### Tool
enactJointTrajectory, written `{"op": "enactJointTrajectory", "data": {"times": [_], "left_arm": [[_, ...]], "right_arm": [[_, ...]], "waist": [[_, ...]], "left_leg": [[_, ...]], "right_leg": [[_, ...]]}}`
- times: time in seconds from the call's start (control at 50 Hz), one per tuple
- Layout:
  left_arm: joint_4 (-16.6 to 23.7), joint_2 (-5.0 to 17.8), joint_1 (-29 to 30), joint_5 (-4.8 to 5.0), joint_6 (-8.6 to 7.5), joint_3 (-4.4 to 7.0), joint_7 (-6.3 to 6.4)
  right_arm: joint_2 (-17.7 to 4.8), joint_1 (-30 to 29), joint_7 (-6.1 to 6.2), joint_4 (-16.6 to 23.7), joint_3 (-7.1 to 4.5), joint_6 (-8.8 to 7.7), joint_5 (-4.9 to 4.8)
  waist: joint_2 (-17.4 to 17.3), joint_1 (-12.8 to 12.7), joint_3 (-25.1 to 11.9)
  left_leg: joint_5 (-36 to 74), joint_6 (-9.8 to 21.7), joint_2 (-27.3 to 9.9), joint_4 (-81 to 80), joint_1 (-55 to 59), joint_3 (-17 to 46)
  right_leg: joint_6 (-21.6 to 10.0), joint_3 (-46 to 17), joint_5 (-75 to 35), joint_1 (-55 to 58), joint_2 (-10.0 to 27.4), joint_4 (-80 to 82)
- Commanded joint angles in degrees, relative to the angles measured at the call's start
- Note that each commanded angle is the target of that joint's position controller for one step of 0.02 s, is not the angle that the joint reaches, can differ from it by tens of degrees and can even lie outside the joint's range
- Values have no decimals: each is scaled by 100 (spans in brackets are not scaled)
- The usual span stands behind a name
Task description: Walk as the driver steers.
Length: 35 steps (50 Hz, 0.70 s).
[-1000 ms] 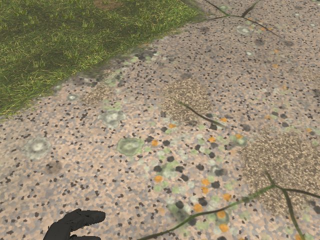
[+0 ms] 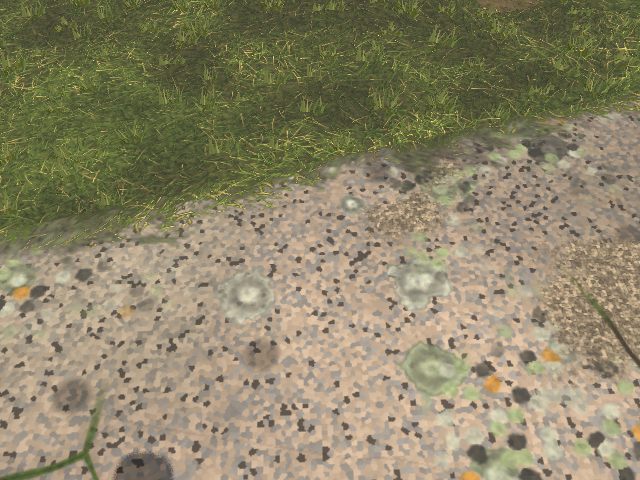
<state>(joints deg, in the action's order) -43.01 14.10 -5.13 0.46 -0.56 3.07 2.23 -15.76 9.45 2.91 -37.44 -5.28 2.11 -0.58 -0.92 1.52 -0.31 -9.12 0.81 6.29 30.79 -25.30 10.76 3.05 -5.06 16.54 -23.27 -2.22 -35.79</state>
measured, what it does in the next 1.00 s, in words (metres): walks backwards: right foot, then left foot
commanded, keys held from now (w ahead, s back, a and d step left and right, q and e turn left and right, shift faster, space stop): s+q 0.10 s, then s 0.26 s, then no key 0.64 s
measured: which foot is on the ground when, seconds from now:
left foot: down 0.00-0.02, up 0.04-0.38, down 0.40-1.00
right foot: up 0.00-0.00, down 0.02-0.40, up 0.42-0.70, down 0.72-1.00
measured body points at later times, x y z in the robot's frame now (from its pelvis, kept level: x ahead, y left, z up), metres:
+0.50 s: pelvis -0.09 -0.01 +0.01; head -0.07 +0.02 +0.46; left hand -0.04 +0.28 -0.12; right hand +0.06 -0.26 -0.09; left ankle -0.12 +0.09 -0.73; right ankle -0.05 -0.13 -0.68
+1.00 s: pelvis -0.15 -0.04 +0.01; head -0.15 -0.04 +0.46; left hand -0.08 +0.21 -0.11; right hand -0.01 -0.28 -0.12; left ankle -0.12 +0.09 -0.73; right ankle -0.15 -0.13 -0.73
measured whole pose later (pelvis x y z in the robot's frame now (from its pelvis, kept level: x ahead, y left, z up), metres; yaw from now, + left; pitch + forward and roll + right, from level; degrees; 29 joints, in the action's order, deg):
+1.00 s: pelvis -0.15 -0.04 +0.01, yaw +10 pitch -2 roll +0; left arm -45.7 11.5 -13.9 -0.7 -1.9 -0.5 1.5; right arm -13.7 12.5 2.7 -49.1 -2.1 -0.1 0.3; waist -0.6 0.4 1.1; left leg -9.4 -0.8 1.2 25.5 -14.4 4.4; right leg -3.4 0.6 15.6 -8.4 -3.4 -25.6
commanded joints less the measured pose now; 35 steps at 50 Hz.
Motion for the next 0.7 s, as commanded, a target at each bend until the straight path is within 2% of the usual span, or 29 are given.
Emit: {"op": "enactJointTrajectory", "data": {"times": [0.02,0.04,0.06,0.08,0.1,0.12,0.14,0.16,0.2,0.26,0.32,0.34,0.36,0.38,0.4,0.42,0.44,0.46,0.48,0.5,0.52,0.54,0.56,0.6,0.64,0.66,0.68,0.7], "left_arm": [[249,863,-717,-73,-119,303,-21],[345,1408,-711,-335,-10,274,13],[471,1163,-683,-360,58,270,11],[641,837,-428,-287,95,165,30],[728,678,-61,-215,125,110,36],[777,678,116,-193,134,102,28],[828,743,155,-176,128,122,28],[868,749,77,-183,134,140,18],[809,795,-272,-151,129,160,20],[710,911,-650,-130,149,209,8],[570,1005,-807,-184,264,249,-63],[510,1043,-804,-163,316,263,-76],[453,1084,-807,-98,356,268,-90],[379,1098,-1028,-78,356,286,-107],[434,842,-1290,-117,339,236,-147],[732,690,-610,-150,389,172,-25],[718,894,-307,-182,473,223,8],[596,795,-424,-94,507,239,-32],[425,789,-692,-54,492,253,-63],[368,802,-841,-94,480,273,-73],[255,782,-984,-140,451,265,-89],[244,733,-966,-142,434,243,-105],[272,663,-838,-135,423,214,-107],[329,482,-712,-119,419,119,-84],[280,467,-822,-76,412,98,-31],[214,464,-987,-46,392,95,-5],[100,392,-1249,-34,353,77,16],[-1,346,-1458,-57,287,46,32]], "right_arm": [[-592,-64,34,506,-158,-8,-58],[-403,482,-153,640,-118,-5,137],[-682,366,-202,490,-204,12,315],[-784,337,-251,369,-255,19,315],[-783,423,-290,244,-277,66,281],[-763,482,-330,208,-275,130,238],[-749,536,-373,166,-261,181,196],[-749,517,-384,107,-244,210,139],[-669,229,-372,159,-172,244,76],[-463,108,-319,164,-46,265,65],[-479,343,-302,41,-1,259,-11],[-451,536,-303,-54,13,241,5],[-406,779,-290,-173,35,198,50],[-533,768,-264,-185,39,149,124],[-1034,569,-258,-55,-31,103,195],[-1581,400,-263,121,-165,103,185],[-1145,366,-269,140,-64,67,284],[-847,-91,-239,146,55,53,262],[-672,-469,-211,208,110,64,232],[-646,-521,-158,223,124,23,180],[-530,-446,-136,233,152,7,138],[-459,-319,-128,209,181,-6,122],[-408,-141,-116,166,206,-37,101],[-464,127,-105,33,198,-74,119],[-566,260,-112,-79,169,-61,173],[-591,284,-115,-126,163,-46,178],[-599,250,-108,-173,166,-31,141],[-595,337,-97,-247,171,-36,99]], "waist": [[-522,-311,-862],[1576,155,-598],[1806,-192,-684],[1001,-30,-563],[635,199,-434],[687,281,-368],[879,283,-406],[984,182,-471],[1091,-74,-439],[1303,-288,-524],[1670,-355,-537],[1623,-268,-510],[1437,-137,-449],[989,-179,-294],[-489,-379,-245],[-2052,60,-1],[-1192,172,90],[-814,-161,254],[-697,-387,297],[-907,-423,231],[-868,-367,96],[-824,-284,41],[-777,-166,15],[-857,-9,45],[-975,49,57],[-936,11,60],[-782,-139,61],[-544,-257,70]], "left_leg": [[542,535,-903,44,310,1300],[-1398,58,292,1217,-797,-8],[-2927,-81,380,3003,-900,-504],[-2670,-93,231,3889,-709,-296],[-2242,-122,178,4304,-530,-306],[-1906,-179,192,4547,-444,-345],[-1760,-270,215,4567,-425,-409],[-1690,-356,239,4425,-378,-502],[-1783,-435,214,3736,-466,-501],[-2282,-369,-8,2294,-40,-605],[-2177,-218,-202,797,723,-949],[-1705,-157,-199,152,1028,-1089],[-908,-85,-178,-822,1461,-1210],[-253,19,-348,-1510,1841,-825],[-109,219,-1570,-1779,2275,645],[1439,1167,-2672,-1586,1090,1429],[1581,1391,-2618,-1654,620,1359],[1228,1253,-2165,-1619,465,757],[935,984,-1735,-1549,468,324],[1039,912,-1584,-1469,814,234],[1119,922,-1470,-1395,1119,140],[1003,941,-1470,-1367,1350,138],[834,997,-1554,-1377,1577,252],[451,1044,-1637,-1348,1895,451],[446,1075,-1678,-1261,1903,637],[624,1064,-1689,-1192,1853,698],[783,963,-1620,-1058,1701,649],[720,724,-1543,-988,1344,568]], "right_leg": [[-362,-304,-1140,1387,725,1301],[-1123,-1850,-2629,1756,2176,1611],[-1979,-2333,-4117,1374,2838,1648],[-2017,-1708,-4504,1053,2538,1544],[-1759,-1063,-4514,840,2089,1399],[-1547,-593,-4669,825,1726,1289],[-1472,-324,-4746,990,1537,1240],[-1428,-173,-4549,1182,1418,1233],[-1476,-252,-4163,1704,1489,1190],[-1524,-393,-4033,2124,1676,1086],[-1502,-462,-4059,2063,1640,1054],[-1441,-419,-4010,1956,1575,959],[-1262,-300,-3653,1656,1454,838],[-931,-202,-2556,1081,1285,714],[-555,321,-432,100,749,-127],[-337,695,1931,-373,-6,-1118],[-356,189,1825,-47,107,-2208],[-409,88,1403,-15,38,-2625],[-389,142,989,64,28,-2736],[-348,216,787,-77,31,-2788],[-270,271,767,-75,0,-2735],[-206,327,791,-89,16,-2473],[-163,343,853,-75,84,-2095],[-165,396,1087,68,178,-1047],[-231,503,1373,451,72,-180],[-280,540,1203,687,37,331],[-343,599,608,1099,10,1142],[-422,471,-449,1703,98,2105]]}}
